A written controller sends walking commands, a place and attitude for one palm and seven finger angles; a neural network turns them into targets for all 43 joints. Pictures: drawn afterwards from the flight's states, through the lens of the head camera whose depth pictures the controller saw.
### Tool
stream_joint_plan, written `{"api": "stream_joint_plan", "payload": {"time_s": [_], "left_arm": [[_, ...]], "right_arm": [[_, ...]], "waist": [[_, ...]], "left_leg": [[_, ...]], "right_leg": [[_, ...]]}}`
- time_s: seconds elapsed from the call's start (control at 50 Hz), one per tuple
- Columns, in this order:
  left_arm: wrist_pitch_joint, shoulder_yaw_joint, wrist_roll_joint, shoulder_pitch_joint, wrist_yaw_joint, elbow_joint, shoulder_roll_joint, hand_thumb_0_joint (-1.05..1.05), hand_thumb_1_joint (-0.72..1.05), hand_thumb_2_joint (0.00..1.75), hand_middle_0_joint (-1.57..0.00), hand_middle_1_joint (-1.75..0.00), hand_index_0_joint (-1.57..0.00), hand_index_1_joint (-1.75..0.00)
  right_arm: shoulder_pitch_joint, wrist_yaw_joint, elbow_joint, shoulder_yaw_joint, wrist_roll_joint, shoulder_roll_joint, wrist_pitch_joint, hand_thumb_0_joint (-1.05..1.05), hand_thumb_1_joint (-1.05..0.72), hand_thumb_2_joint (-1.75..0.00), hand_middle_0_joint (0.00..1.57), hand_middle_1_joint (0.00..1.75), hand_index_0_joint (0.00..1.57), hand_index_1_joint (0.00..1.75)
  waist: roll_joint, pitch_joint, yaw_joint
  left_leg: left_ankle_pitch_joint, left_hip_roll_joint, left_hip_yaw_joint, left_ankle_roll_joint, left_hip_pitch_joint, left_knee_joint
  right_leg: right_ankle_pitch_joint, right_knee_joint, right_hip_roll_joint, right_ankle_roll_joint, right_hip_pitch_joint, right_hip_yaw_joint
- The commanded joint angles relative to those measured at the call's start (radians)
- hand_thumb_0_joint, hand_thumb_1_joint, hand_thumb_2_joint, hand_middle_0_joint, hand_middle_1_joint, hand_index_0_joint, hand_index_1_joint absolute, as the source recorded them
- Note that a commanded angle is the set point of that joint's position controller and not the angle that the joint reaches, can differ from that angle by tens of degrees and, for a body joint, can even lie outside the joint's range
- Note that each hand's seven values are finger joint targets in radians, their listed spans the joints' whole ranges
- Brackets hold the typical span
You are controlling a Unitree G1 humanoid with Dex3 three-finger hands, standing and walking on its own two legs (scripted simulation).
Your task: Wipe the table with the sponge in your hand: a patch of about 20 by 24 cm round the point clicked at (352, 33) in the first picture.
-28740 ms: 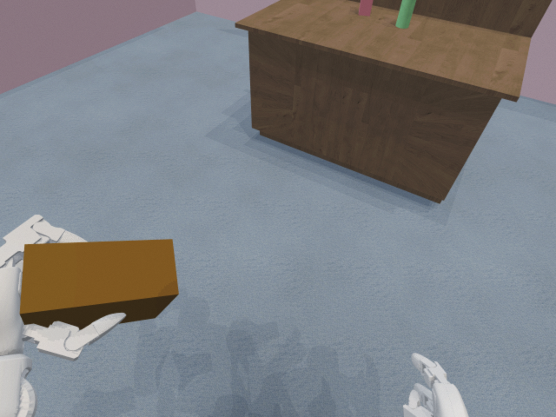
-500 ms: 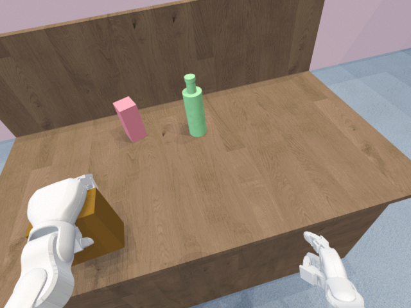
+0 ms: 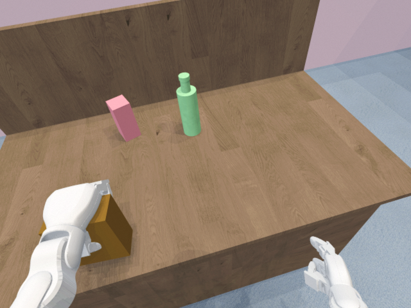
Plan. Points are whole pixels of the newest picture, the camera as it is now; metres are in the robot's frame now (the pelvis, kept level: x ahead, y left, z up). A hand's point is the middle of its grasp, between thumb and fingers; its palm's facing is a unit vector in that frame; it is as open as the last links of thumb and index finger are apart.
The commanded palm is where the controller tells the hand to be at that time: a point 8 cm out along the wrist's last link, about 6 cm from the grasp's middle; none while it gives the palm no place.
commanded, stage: move the sponge above the wiping area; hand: left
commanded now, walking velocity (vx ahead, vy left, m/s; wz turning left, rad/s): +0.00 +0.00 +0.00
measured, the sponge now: (96, 237) +0.22 +0.28 +0.00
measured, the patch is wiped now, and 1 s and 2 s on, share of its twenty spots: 0.00 0.00 0.00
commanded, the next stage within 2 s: none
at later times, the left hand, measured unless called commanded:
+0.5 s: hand (94, 212) +0.24 +0.27 +0.06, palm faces +0.03 -0.08 -1.00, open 9.9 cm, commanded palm +0.21 +0.27 +0.12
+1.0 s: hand (95, 210) +0.25 +0.28 +0.05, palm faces +0.02 -0.08 -1.00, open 9.9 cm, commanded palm +0.23 +0.27 +0.10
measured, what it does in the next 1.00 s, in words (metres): stands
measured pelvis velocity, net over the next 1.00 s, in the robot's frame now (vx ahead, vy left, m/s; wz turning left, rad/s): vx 0.00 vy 0.00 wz -0.01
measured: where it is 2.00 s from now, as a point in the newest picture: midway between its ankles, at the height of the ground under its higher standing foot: outside the picture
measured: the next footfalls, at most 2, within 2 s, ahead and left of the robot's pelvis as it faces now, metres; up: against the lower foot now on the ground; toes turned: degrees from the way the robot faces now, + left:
none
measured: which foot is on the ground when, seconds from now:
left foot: down 0.00-1.00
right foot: down 0.00-1.00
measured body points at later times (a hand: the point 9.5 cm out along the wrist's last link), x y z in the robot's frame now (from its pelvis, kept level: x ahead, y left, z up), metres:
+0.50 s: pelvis +0.00 +0.01 +0.00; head +0.01 -0.03 +0.45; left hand +0.24 +0.27 +0.11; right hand +0.25 -0.19 -0.09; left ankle +0.01 +0.11 -0.74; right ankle +0.00 -0.09 -0.74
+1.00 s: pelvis +0.00 +0.00 +0.00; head +0.00 -0.03 +0.45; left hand +0.25 +0.28 +0.10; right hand +0.23 -0.20 -0.10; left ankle +0.01 +0.11 -0.74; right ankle +0.00 -0.09 -0.74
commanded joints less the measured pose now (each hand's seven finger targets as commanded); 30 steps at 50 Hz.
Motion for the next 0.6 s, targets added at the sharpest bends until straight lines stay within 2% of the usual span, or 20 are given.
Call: {"api": "stream_joint_plan", "payload": {"time_s": [0.0, 0.02, 0.04, 0.06, 0.08, 0.14, 0.16, 0.18, 0.22, 0.24, 0.28, 0.32, 0.34, 0.36, 0.4, 0.42, 0.44, 0.46, 0.52, 0.58], "left_arm": [[-0.016, 0.232, 0.061, -0.268, 0.124, -0.173, 0.264, 0.00, 0.10, 1.30, -1.20, -1.60, -1.20, -1.60], [-0.006, 0.216, 0.049, -0.250, 0.134, -0.174, 0.235, 0.00, 0.10, 1.30, -1.20, -1.60, -1.20, -1.60], [0.020, 0.277, 0.039, -0.192, 0.147, -0.163, 0.279, 0.00, 0.10, 1.30, -1.20, -1.60, -1.20, -1.60], [0.045, 0.226, 0.032, -0.191, 0.144, -0.153, 0.225, 0.00, 0.10, 1.30, -1.20, -1.60, -1.20, -1.60], [0.068, 0.196, 0.020, -0.153, 0.141, -0.147, 0.189, 0.00, 0.10, 1.30, -1.20, -1.60, -1.20, -1.60], [0.141, 0.158, -0.009, -0.124, 0.104, -0.109, 0.166, 0.00, 0.10, 1.30, -1.20, -1.60, -1.20, -1.60], [0.154, 0.098, 0.001, -0.171, 0.084, -0.122, 0.132, 0.00, 0.10, 1.30, -1.20, -1.60, -1.20, -1.60], [0.157, 0.073, -0.001, -0.145, 0.069, -0.134, 0.115, 0.00, 0.10, 1.30, -1.20, -1.60, -1.20, -1.60], [0.145, 0.040, 0.009, -0.195, 0.045, -0.155, 0.113, 0.00, 0.10, 1.30, -1.20, -1.60, -1.20, -1.60], [0.127, 0.062, 0.014, -0.228, 0.043, -0.191, 0.140, 0.00, 0.10, 1.30, -1.20, -1.60, -1.20, -1.60], [0.077, 0.064, 0.040, -0.280, 0.049, -0.190, 0.153, 0.00, 0.10, 1.30, -1.20, -1.60, -1.20, -1.60], [0.022, 0.099, 0.069, -0.301, 0.077, -0.205, 0.181, 0.00, 0.10, 1.30, -1.20, -1.60, -1.20, -1.60], [0.008, 0.167, 0.078, -0.295, 0.100, -0.230, 0.247, 0.00, 0.10, 1.30, -1.20, -1.60, -1.20, -1.60], [-0.007, 0.144, 0.094, -0.315, 0.119, -0.241, 0.210, 0.00, 0.10, 1.30, -1.20, -1.60, -1.20, -1.60], [-0.007, 0.175, 0.099, -0.252, 0.157, -0.195, 0.212, 0.00, 0.10, 1.30, -1.20, -1.60, -1.20, -1.60], [0.005, 0.167, 0.090, -0.224, 0.169, -0.184, 0.189, 0.00, 0.10, 1.30, -1.20, -1.60, -1.20, -1.60], [0.030, 0.217, 0.084, -0.207, 0.181, -0.167, 0.231, 0.00, 0.10, 1.30, -1.20, -1.60, -1.20, -1.60], [0.054, 0.161, 0.080, -0.214, 0.183, -0.160, 0.166, 0.00, 0.10, 1.30, -1.20, -1.60, -1.20, -1.60], [0.126, 0.079, 0.028, -0.134, 0.167, -0.124, 0.075, 0.00, 0.10, 1.30, -1.20, -1.60, -1.20, -1.60], [0.179, 0.030, 0.013, -0.173, 0.115, -0.076, 0.063, 0.00, 0.10, 1.30, -1.20, -1.60, -1.20, -1.60]], "right_arm": [[-0.174, 0.000, -0.156, -0.037, -0.001, -0.085, -0.050, 0.00, -0.90, -0.90, 0.20, 0.30, 0.20, 0.30], [-0.176, 0.003, -0.160, -0.042, 0.004, -0.083, -0.048, 0.00, -0.90, -0.90, 0.20, 0.30, 0.20, 0.30], [-0.192, 0.008, -0.159, -0.043, 0.008, -0.088, -0.047, 0.00, -0.90, -0.90, 0.20, 0.30, 0.20, 0.30], [-0.204, 0.014, -0.164, -0.034, 0.011, -0.086, -0.040, 0.00, -0.90, -0.90, 0.20, 0.30, 0.20, 0.30], [-0.201, 0.020, -0.169, -0.039, 0.016, -0.084, -0.036, 0.00, -0.90, -0.90, 0.20, 0.30, 0.20, 0.30], [-0.234, 0.027, -0.174, -0.031, 0.031, -0.098, -0.020, 0.00, -0.90, -0.90, 0.20, 0.30, 0.20, 0.30], [-0.233, 0.029, -0.181, -0.023, 0.031, -0.095, -0.016, 0.00, -0.90, -0.90, 0.20, 0.30, 0.20, 0.30], [-0.227, 0.030, -0.189, -0.029, 0.032, -0.092, -0.014, 0.00, -0.90, -0.90, 0.20, 0.30, 0.20, 0.30], [-0.215, 0.026, -0.193, -0.028, 0.028, -0.092, -0.013, 0.00, -0.90, -0.90, 0.20, 0.30, 0.20, 0.30], [-0.225, 0.023, -0.195, -0.026, 0.026, -0.090, -0.019, 0.00, -0.90, -0.90, 0.20, 0.30, 0.20, 0.30], [-0.192, 0.015, -0.189, -0.028, 0.014, -0.083, -0.030, 0.00, -0.90, -0.90, 0.20, 0.30, 0.20, 0.30], [-0.171, 0.011, -0.180, -0.036, 0.002, -0.078, -0.037, 0.00, -0.90, -0.90, 0.20, 0.30, 0.20, 0.30], [-0.180, 0.009, -0.174, -0.037, -0.001, -0.083, -0.040, 0.00, -0.90, -0.90, 0.20, 0.30, 0.20, 0.30], [-0.172, 0.010, -0.177, -0.036, -0.004, -0.072, -0.044, 0.00, -0.90, -0.90, 0.20, 0.30, 0.20, 0.30], [-0.166, 0.018, -0.162, -0.043, -0.005, -0.078, -0.038, 0.00, -0.90, -0.90, 0.20, 0.30, 0.20, 0.30], [-0.167, 0.022, -0.162, -0.047, 0.001, -0.076, -0.034, 0.00, -0.90, -0.90, 0.20, 0.30, 0.20, 0.30], [-0.183, 0.027, -0.157, -0.046, 0.004, -0.085, -0.029, 0.00, -0.90, -0.90, 0.20, 0.30, 0.20, 0.30], [-0.199, 0.033, -0.160, -0.040, 0.009, -0.078, -0.024, 0.00, -0.90, -0.90, 0.20, 0.30, 0.20, 0.30], [-0.217, 0.044, -0.170, -0.043, 0.024, -0.080, -0.011, 0.00, -0.90, -0.90, 0.20, 0.30, 0.20, 0.30], [-0.226, 0.035, -0.174, -0.033, 0.036, -0.090, 0.001, 0.00, -0.90, -0.90, 0.20, 0.30, 0.20, 0.30]], "waist": [[-0.029, -0.256, 0.003], [-0.015, -0.257, 0.003], [-0.012, -0.260, 0.020], [-0.008, -0.277, 0.015], [-0.016, -0.250, 0.011], [-0.064, -0.189, -0.008], [-0.066, -0.204, -0.018], [-0.079, -0.192, -0.022], [-0.094, -0.202, -0.034], [-0.092, -0.216, -0.035], [-0.099, -0.241, -0.035], [-0.080, -0.276, -0.017], [-0.041, -0.287, -0.004], [-0.038, -0.322, -0.005], [-0.025, -0.300, 0.006], [-0.007, -0.291, 0.008], [-0.008, -0.270, 0.014], [0.006, -0.278, 0.008], [-0.028, -0.230, -0.002], [-0.120, -0.197, -0.033]], "left_leg": [[0.236, -0.011, -0.098, 0.013, 0.114, -0.014], [0.247, -0.007, -0.092, 0.011, 0.111, -0.013], [0.244, -0.009, -0.096, 0.011, 0.106, -0.015], [0.260, -0.012, -0.090, 0.007, 0.092, -0.018], [0.269, -0.009, -0.082, 0.005, 0.087, -0.015], [0.219, -0.010, -0.089, 0.006, 0.057, -0.029], [0.218, -0.010, -0.085, 0.010, 0.057, -0.032], [0.215, -0.009, -0.088, 0.015, 0.059, -0.031], [0.201, -0.012, -0.091, 0.023, 0.068, -0.029], [0.185, -0.011, -0.101, 0.026, 0.084, -0.026], [0.191, -0.009, -0.101, 0.032, 0.099, -0.018], [0.224, -0.005, -0.105, 0.030, 0.123, -0.010], [0.223, -0.003, -0.116, 0.026, 0.131, -0.013], [0.267, -0.004, -0.109, 0.024, 0.138, 0.000], [0.302, -0.001, -0.108, 0.009, 0.125, 0.001], [0.306, 0.001, -0.103, 0.005, 0.118, 0.002], [0.287, -0.001, -0.112, 0.003, 0.105, -0.011], [0.291, 0.001, -0.102, -0.002, 0.098, -0.011], [0.267, 0.003, -0.092, -0.004, 0.075, -0.021], [0.193, -0.005, -0.086, 0.012, 0.048, -0.028]], "right_leg": [[0.153, -0.071, -0.037, -0.031, 0.017, 0.141], [0.178, -0.063, -0.041, -0.029, 0.026, 0.138], [0.181, -0.061, -0.035, -0.037, 0.048, 0.159], [0.201, -0.049, -0.043, -0.029, 0.058, 0.130], [0.219, -0.050, -0.044, -0.026, 0.054, 0.127], [0.183, -0.062, -0.040, -0.022, 0.039, 0.137], [0.182, -0.055, -0.045, -0.017, 0.033, 0.115], [0.171, -0.058, -0.044, -0.014, 0.031, 0.110], [0.158, -0.061, -0.043, -0.010, 0.022, 0.113], [0.134, -0.065, -0.034, -0.018, 0.015, 0.130], [0.128, -0.059, -0.035, -0.013, 0.005, 0.115], [0.151, -0.050, -0.033, -0.018, 0.007, 0.118], [0.154, -0.053, -0.022, -0.031, 0.019, 0.150], [0.189, -0.034, -0.027, -0.029, 0.024, 0.129], [0.222, -0.036, -0.029, -0.036, 0.020, 0.131], [0.233, -0.033, -0.031, -0.037, 0.022, 0.131], [0.221, -0.038, -0.024, -0.045, 0.031, 0.153], [0.216, -0.032, -0.031, -0.037, 0.024, 0.124], [0.210, -0.041, -0.037, -0.024, 0.022, 0.101], [0.159, -0.058, -0.036, -0.013, 0.014, 0.108]]}}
